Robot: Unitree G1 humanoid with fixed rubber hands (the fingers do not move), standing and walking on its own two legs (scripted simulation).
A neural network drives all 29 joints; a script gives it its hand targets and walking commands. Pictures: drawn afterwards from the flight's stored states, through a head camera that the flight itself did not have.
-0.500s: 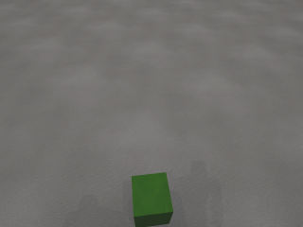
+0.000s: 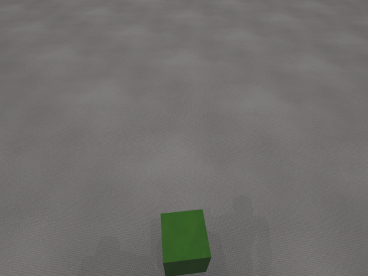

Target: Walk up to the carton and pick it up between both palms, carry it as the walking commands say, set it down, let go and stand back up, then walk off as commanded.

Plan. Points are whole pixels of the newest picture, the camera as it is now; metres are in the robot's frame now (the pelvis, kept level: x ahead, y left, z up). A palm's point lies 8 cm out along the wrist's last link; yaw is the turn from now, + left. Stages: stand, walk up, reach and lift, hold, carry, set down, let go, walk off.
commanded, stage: walk up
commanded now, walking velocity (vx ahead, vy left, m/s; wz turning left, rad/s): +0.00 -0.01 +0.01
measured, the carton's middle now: (183, 243) +0.42 -0.01 -0.65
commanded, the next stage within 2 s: stand in 1.70 s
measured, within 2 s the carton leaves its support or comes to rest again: neither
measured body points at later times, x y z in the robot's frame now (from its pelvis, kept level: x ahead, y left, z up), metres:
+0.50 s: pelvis +0.00 +0.00 +0.00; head +0.01 +0.00 +0.45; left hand +0.00 +0.23 -0.16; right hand +0.00 -0.23 -0.16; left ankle -0.01 +0.13 -0.74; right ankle +0.01 -0.12 -0.74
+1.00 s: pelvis -0.01 +0.01 -0.01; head +0.01 +0.01 +0.44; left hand -0.03 +0.25 -0.16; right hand +0.03 -0.23 -0.16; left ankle -0.01 +0.13 -0.74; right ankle +0.01 -0.12 -0.74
